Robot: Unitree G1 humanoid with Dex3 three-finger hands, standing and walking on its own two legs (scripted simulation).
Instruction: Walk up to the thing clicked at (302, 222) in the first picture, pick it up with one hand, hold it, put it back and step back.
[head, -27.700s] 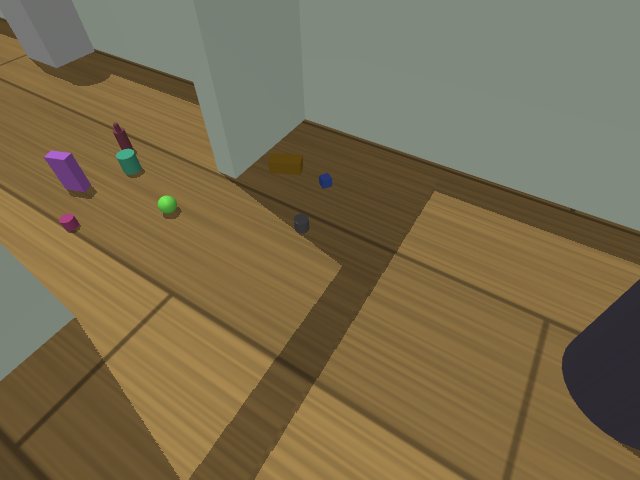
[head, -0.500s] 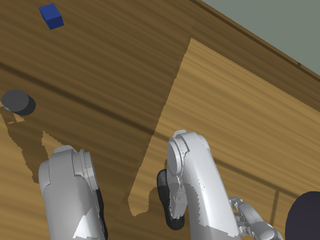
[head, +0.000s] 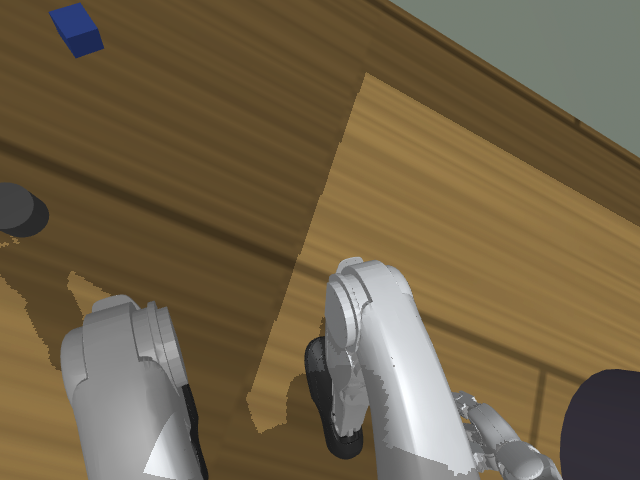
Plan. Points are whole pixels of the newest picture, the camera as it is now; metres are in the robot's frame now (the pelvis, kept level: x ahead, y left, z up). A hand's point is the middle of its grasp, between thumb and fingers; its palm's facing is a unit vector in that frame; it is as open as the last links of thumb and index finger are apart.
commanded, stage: rise first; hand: left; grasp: from above
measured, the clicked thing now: (14, 211) +0.45 +0.36 -0.28
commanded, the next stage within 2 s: none
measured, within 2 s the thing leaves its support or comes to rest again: neither
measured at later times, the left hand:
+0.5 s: hand out of the picture +0.40 +0.40 -0.18, palm faces -0.44 -0.14 -0.89, open 14.2 cm
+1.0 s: hand out of the picture +0.41 +0.40 -0.17, palm faces -0.44 -0.14 -0.89, open 14.2 cm
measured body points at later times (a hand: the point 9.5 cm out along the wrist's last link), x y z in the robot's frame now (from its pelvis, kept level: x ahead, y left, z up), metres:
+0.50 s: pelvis +0.00 +0.00 +0.00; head +0.24 +0.11 +0.36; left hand +0.42 +0.40 -0.13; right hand +0.08 -0.27 -0.10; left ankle +0.08 +0.14 -0.28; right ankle +0.09 -0.12 -0.28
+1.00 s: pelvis +0.00 +0.00 +0.00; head +0.23 +0.11 +0.37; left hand +0.43 +0.40 -0.12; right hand +0.09 -0.26 -0.09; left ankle +0.08 +0.14 -0.28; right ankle +0.09 -0.12 -0.28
